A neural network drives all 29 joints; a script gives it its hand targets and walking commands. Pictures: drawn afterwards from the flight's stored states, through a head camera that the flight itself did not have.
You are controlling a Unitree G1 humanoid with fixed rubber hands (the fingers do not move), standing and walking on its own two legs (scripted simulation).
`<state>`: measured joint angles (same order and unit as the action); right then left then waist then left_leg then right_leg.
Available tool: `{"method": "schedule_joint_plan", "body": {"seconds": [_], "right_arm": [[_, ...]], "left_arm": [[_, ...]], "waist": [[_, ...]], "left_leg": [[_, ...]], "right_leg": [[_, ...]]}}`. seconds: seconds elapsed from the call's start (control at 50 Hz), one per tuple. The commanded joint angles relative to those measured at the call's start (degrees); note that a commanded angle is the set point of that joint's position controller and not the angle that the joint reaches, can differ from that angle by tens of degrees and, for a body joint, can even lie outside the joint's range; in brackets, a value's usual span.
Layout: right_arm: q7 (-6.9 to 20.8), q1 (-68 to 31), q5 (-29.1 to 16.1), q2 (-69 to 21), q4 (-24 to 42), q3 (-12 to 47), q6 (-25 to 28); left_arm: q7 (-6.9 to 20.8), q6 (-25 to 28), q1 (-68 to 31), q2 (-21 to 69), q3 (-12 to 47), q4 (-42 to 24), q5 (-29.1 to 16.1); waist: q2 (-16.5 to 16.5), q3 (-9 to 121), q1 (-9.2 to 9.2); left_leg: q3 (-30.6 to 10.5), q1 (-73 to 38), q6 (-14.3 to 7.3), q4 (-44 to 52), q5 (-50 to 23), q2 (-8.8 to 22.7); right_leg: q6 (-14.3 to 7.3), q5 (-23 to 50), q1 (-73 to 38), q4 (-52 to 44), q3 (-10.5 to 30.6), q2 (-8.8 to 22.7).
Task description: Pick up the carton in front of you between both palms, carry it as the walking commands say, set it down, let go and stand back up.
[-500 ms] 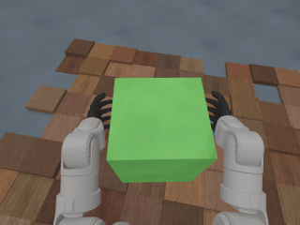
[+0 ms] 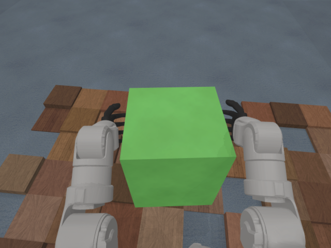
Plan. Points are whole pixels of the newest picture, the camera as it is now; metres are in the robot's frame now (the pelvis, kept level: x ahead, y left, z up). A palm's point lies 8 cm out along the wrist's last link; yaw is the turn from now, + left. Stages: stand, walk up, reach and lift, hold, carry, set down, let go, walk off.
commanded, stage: carry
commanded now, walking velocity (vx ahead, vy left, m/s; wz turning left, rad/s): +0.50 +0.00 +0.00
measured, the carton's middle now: (173, 149) +0.36 -0.01 +0.02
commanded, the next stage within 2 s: none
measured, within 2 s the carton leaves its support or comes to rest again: neither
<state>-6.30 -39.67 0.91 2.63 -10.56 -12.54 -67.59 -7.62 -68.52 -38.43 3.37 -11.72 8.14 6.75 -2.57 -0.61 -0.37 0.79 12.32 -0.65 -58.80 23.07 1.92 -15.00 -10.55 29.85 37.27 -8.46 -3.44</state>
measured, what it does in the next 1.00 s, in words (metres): walks ahead: left foot, then right foot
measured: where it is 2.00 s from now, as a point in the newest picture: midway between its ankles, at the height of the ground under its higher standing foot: (169, 103)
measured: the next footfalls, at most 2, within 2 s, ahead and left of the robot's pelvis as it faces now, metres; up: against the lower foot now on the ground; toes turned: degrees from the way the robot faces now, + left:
left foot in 0.28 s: +0.38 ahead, +0.09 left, -0.02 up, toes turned +3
right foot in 0.72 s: +0.67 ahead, -0.08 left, -0.04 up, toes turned -4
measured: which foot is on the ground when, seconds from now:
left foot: up 0.00-0.26, down 0.28-0.80, up 0.82-1.00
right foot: down 0.00-0.30, up 0.32-0.70, down 0.72-1.00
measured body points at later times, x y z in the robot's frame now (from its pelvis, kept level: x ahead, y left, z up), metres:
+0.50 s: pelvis +0.34 +0.03 +0.01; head +0.39 +0.04 +0.46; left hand +0.73 +0.15 +0.10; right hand +0.69 -0.16 +0.10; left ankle +0.34 +0.08 -0.73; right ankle +0.33 -0.10 -0.65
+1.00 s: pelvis +0.66 -0.04 +0.00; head +0.70 -0.04 +0.45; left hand +0.99 +0.15 +0.09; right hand +1.03 -0.16 +0.09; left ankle +0.67 +0.10 -0.66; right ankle +0.63 -0.08 -0.74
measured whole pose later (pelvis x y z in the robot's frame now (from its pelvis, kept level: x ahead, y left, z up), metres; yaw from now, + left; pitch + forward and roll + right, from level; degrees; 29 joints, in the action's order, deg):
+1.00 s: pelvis +0.66 -0.04 +0.00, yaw +1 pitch +5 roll +2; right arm -5.9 -28.6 6.5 -4.9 5.1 -11.2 -68.3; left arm -7.5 -68.6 -26.9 3.8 -10.9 -5.8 3.5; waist 0.8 1.4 -4.4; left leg 2.0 36.9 -0.8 -63.0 21.4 1.8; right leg -7.1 -17.5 13.5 23.4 -6.7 -2.9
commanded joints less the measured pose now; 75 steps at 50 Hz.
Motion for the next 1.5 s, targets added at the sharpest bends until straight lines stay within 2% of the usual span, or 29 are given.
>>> {"method": "schedule_joint_plan", "body": {"seconds": [0.0, 0.06, 0.12, 0.2, 0.26, 0.28, 0.3, 0.32, 0.34, 0.38, 0.48, 0.64, 0.7, 0.72, 0.76, 0.78, 0.8, 0.82, 0.86, 0.94, 1.12, 1.18, 1.2, 1.22, 1.24, 1.26, 1.32, 1.36, 1.48], "right_arm": [[13.54, -39.39, -23.06, -68.78, 10.59, 35.49, -0.13], [11.05, -36.32, -17.75, -64.59, 13.32, 33.00, 0.16], [9.29, -32.28, -12.72, -59.51, 14.40, 31.64, 0.42], [9.12, -30.09, -9.06, -55.08, 12.41, 31.77, 0.04], [10.67, -28.69, -9.90, -54.50, 8.52, 32.33, -0.58], [11.27, -29.72, -10.54, -54.37, 7.22, 32.52, -0.65], [11.76, -26.88, -12.18, -56.15, 4.20, 32.18, -1.16], [11.82, -29.33, -12.01, -53.33, 4.59, 31.74, -1.23], [12.42, -30.46, -14.86, -58.00, 4.80, 34.14, -1.30], [13.90, -39.04, -20.83, -65.24, 9.52, 36.82, -1.01], [15.68, -45.92, -28.96, -71.69, 13.84, 40.65, 0.21], [15.92, -33.91, -26.31, -68.07, 12.95, 40.45, 0.48], [15.82, -27.82, -23.33, -66.74, 12.57, 40.34, -0.26], [15.89, -28.37, -23.04, -67.16, 13.91, 40.86, -0.84], [16.06, -26.84, -22.78, -65.84, 16.16, 42.03, -0.93], [15.95, -26.27, -21.88, -66.78, 16.38, 42.77, -0.36], [15.67, -25.30, -21.62, -67.03, 15.58, 41.70, -0.97], [15.18, -23.36, -20.57, -66.14, 15.50, 41.79, -1.15], [13.97, -24.76, -19.23, -65.70, 18.30, 41.64, -0.56], [11.53, -23.63, -16.42, -62.87, 18.72, 41.29, 0.59], [11.07, -27.90, -16.63, -58.48, 10.27, 38.83, -0.20], [12.18, -29.07, -17.99, -61.04, 6.75, 37.76, -0.27], [12.59, -30.16, -18.61, -62.16, 6.33, 37.57, 0.01], [13.15, -31.06, -19.18, -63.00, 6.02, 37.36, 0.26], [13.38, -33.12, -19.77, -62.95, 5.55, 37.03, 1.00], [13.64, -32.06, -21.60, -65.91, 4.44, 37.87, 1.18], [14.15, -41.23, -26.76, -70.32, 11.82, 40.70, 1.90], [14.04, -43.91, -28.79, -70.95, 14.50, 41.52, 1.82], [13.81, -39.15, -27.16, -67.50, 13.68, 40.06, 0.04]], "left_arm": [[11.58, 1.87, -41.68, 62.61, 38.03, -13.40, -27.93], [12.96, 2.22, -49.31, 65.60, 43.09, -21.10, -34.12], [14.10, 1.94, -49.08, 64.48, 44.62, -22.38, -36.78], [15.65, 1.38, -45.26, 61.97, 44.04, -16.09, -36.02], [16.30, 1.04, -41.94, 60.69, 42.04, -9.74, -33.80], [16.44, 0.49, -42.02, 60.80, 40.89, -7.80, -32.41], [16.55, 0.00, -40.75, 58.73, 40.00, -4.76, -31.17], [16.33, -0.51, -38.02, 61.86, 37.99, -1.49, -30.73], [15.94, -0.64, -37.75, 60.25, 36.73, -3.14, -29.24], [14.63, -0.47, -41.33, 61.18, 35.50, -5.78, -27.37], [10.48, 1.85, -37.53, 59.50, 33.61, -8.82, -21.96], [9.63, 1.61, -31.03, 55.37, 36.38, -12.97, -18.57], [11.61, 0.28, -27.70, 55.53, 37.66, -13.69, -19.98], [12.15, 0.41, -27.57, 55.89, 38.34, -13.68, -20.42], [13.41, 0.63, -23.31, 58.77, 39.66, -14.17, -22.28], [14.10, 0.26, -25.17, 59.27, 40.76, -17.14, -23.78], [14.38, 0.20, -25.56, 57.75, 40.61, -15.38, -23.66], [14.68, 0.21, -24.37, 57.78, 41.61, -15.81, -24.67], [15.51, 0.52, -29.66, 60.88, 44.09, -21.04, -28.51], [16.59, 1.01, -34.33, 60.39, 46.64, -22.24, -32.83], [15.92, 1.30, -32.74, 55.13, 39.57, -8.20, -29.78], [15.78, 1.44, -32.58, 57.08, 37.12, -5.07, -28.34], [15.72, 1.66, -33.80, 57.60, 36.68, -4.94, -28.02], [15.58, 1.91, -34.93, 57.98, 36.34, -5.07, -27.49], [15.45, 1.74, -36.63, 59.80, 35.81, -5.44, -27.63], [15.03, 1.73, -37.72, 59.02, 35.61, -5.75, -27.07], [13.27, 2.42, -40.51, 59.87, 34.62, -9.21, -26.52], [12.09, 2.40, -39.74, 59.10, 34.11, -10.51, -25.63], [10.72, 1.08, -36.63, 56.37, 35.26, -11.24, -23.13]], "waist": [[7.73, 33.07, -6.30], [7.30, 31.57, -5.41], [7.64, 31.23, -6.10], [7.25, 27.71, -5.24], [5.81, 29.80, 2.86], [-2.50, 30.47, 4.15], [-1.85, 29.74, 6.61], [-9.98, 36.33, 4.47], [-7.10, 37.04, 5.15], [-0.22, 31.34, 4.28], [-2.49, 29.33, 4.26], [-4.23, 25.13, 5.87], [-5.05, 22.59, 3.79], [0.40, 26.52, 2.73], [2.16, 30.44, -4.46], [6.41, 29.01, -1.99], [14.80, 34.46, -2.07], [13.13, 35.32, -2.91], [6.78, 31.51, -2.35], [6.41, 27.09, -1.90], [7.93, 18.58, -3.55], [11.44, 22.90, 0.51], [10.15, 26.87, 3.50], [5.30, 31.02, 5.02], [-10.46, 36.17, 5.13], [-10.50, 36.19, 5.27], [2.05, 29.23, 4.10], [0.89, 29.50, 3.42], [-2.95, 27.79, 4.40]], "left_leg": [[-4.39, 30.34, -0.93, -21.13, 2.72, -3.06], [-4.33, 31.37, -1.44, -7.20, -1.58, -0.17], [-2.63, 32.22, -0.42, 3.65, -4.08, -0.53], [4.28, 11.34, 0.33, 31.13, -26.70, -3.84], [9.41, -14.73, -1.87, 34.39, -37.05, -3.95], [-4.46, -29.11, -5.80, 32.40, -47.51, 7.11], [-13.59, -28.88, -2.59, 28.37, -59.04, 10.33], [-28.31, -38.12, -12.75, 30.27, -53.83, 19.65], [-31.81, -36.59, -15.45, 33.04, -38.15, 20.15], [-25.19, -27.84, -13.22, 36.04, -35.38, 15.18], [-15.68, -24.96, -9.37, 36.99, -44.07, 11.80], [-6.53, -26.99, -8.64, 34.06, -49.18, 8.17], [-3.24, -20.39, -5.23, 34.18, -52.90, 8.20], [0.49, -16.03, -3.12, 25.94, -59.07, 4.66], [3.89, 2.22, 0.49, 7.78, -36.28, 1.46], [1.34, 13.47, 0.36, -1.54, 2.20, -1.76], [-0.28, 26.23, 1.39, -14.81, 10.67, -5.43], [-1.70, 30.58, 0.68, -19.15, 7.83, -3.39], [-1.93, 30.51, -0.58, -13.64, 1.83, -0.51], [0.57, 30.29, -0.14, -4.76, -0.73, 0.70], [9.10, 25.52, -2.70, 22.35, -19.68, -2.92], [13.10, 6.94, -4.29, 29.83, -22.32, -7.33], [13.02, -4.64, -4.41, 33.40, -23.85, -6.95], [0.74, -18.62, -5.88, 32.29, -19.46, 1.30], [-29.32, -33.18, -18.00, 34.19, -19.36, 18.81], [-35.77, -32.08, -19.69, 38.22, -18.24, 18.79], [-21.82, -19.85, -14.51, 38.30, -20.71, 15.31], [-17.43, -15.40, -12.66, 40.11, -16.09, 13.59], [-7.76, -15.02, -12.40, 39.87, -28.60, 12.71]], "right_leg": [[-0.97, 28.50, -49.61, -10.68, 29.02, 17.48], [2.00, 23.78, -46.27, -11.42, 23.97, 15.61], [1.01, 21.31, -44.60, -10.32, 21.92, 15.83], [4.75, 17.48, -28.20, -10.60, 11.28, 10.22], [8.26, 22.69, -14.95, 6.24, 2.82, 6.22], [10.45, -7.54, -0.14, 17.43, 5.46, 3.21], [11.45, -15.73, 1.79, 23.39, 4.73, 0.64], [13.05, -18.83, 11.87, 35.62, 9.94, -0.58], [12.79, -16.86, 15.59, 37.63, 11.88, 2.22], [13.95, -11.88, 15.17, 31.58, 10.82, 4.77], [14.70, -7.23, 13.02, 18.85, 7.00, 4.27], [12.47, 10.41, 11.61, -2.98, 3.76, 3.75], [11.20, 13.99, -4.53, -14.40, 0.50, 2.42], [9.24, 16.72, -18.23, -13.32, -4.21, -1.38], [8.28, 22.56, -40.62, -18.76, 4.95, 5.30], [9.34, 44.40, -48.65, -11.98, 12.42, 15.17], [0.71, 64.53, -61.03, -6.07, 26.98, 24.04], [-1.75, 49.48, -58.78, -8.91, 28.56, 24.21], [1.56, 26.94, -48.28, -13.92, 25.70, 19.99], [2.67, 21.57, -39.05, -17.18, 20.88, 18.23], [5.18, 39.85, -36.16, -17.12, 9.42, 12.26], [8.94, 56.86, -35.32, -7.23, 4.43, 11.84], [11.08, 52.24, -31.58, 3.54, 1.11, 10.69], [12.24, 31.80, -19.64, 16.60, 2.60, 8.67], [15.42, -5.16, 1.29, 36.50, 4.73, -0.66], [13.62, -16.46, 7.53, 45.44, 9.72, -1.39], [11.68, -12.31, 10.14, 40.18, 10.99, 4.71], [12.08, -10.22, 7.80, 34.03, 10.21, 6.10], [13.95, -5.77, 7.34, 11.43, 5.65, 7.24]]}}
